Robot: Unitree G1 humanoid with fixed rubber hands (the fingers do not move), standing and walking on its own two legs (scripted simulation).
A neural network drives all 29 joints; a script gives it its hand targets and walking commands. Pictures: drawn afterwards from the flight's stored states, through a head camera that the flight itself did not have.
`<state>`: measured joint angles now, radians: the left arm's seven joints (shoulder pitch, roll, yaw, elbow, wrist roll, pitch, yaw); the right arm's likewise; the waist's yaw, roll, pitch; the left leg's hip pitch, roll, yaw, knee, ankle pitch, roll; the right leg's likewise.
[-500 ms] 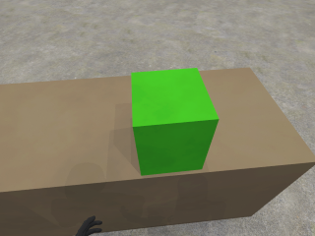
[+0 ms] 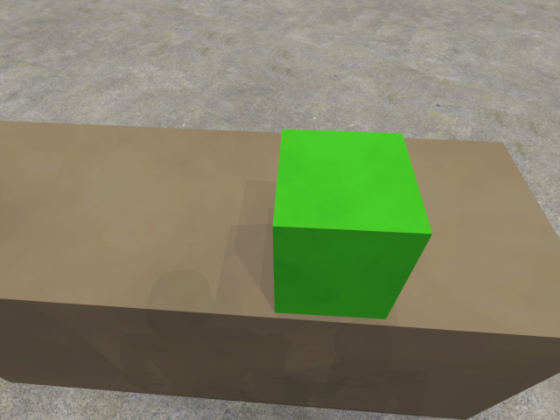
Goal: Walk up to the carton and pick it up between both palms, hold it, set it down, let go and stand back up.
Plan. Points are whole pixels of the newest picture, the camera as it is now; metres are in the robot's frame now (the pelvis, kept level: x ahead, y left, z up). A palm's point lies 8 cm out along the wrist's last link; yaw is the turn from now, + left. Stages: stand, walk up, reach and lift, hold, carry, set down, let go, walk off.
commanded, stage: walk up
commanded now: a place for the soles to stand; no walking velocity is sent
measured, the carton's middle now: (335, 227) +0.43 -0.07 +0.01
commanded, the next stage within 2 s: reach and lift in 1.00 s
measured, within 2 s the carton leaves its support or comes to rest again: neither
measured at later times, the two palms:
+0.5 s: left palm out of the picture +0.04 +0.24 -0.13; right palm out of the picture +0.07 -0.27 -0.11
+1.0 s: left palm out of the picture +0.02 +0.24 -0.13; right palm out of the picture +0.06 -0.28 -0.11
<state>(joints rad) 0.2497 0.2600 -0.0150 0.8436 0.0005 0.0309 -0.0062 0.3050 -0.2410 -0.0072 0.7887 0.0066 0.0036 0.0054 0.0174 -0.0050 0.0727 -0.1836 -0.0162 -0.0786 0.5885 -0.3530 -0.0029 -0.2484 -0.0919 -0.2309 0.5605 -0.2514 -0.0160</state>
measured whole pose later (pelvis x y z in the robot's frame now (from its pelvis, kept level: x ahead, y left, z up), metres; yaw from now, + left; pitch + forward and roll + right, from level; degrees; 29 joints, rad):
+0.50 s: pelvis -0.02 -0.02 +0.00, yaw +3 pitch -3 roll -1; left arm 0.23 0.27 0.00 0.86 0.00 0.04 -0.01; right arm 0.30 -0.25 -0.02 0.80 0.00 0.00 0.00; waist 0.01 -0.01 0.07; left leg -0.23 -0.02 -0.14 0.61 -0.33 -0.03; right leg -0.27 -0.10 -0.28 0.58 -0.25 -0.04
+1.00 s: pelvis -0.02 -0.02 -0.01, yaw +5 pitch -3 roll +0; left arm 0.25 0.27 0.01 0.85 0.00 0.05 -0.01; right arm 0.32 -0.25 -0.02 0.79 0.00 0.00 0.00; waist 0.02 -0.02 0.07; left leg -0.26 -0.03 -0.17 0.64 -0.33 -0.04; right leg -0.29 -0.11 -0.30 0.61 -0.27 -0.05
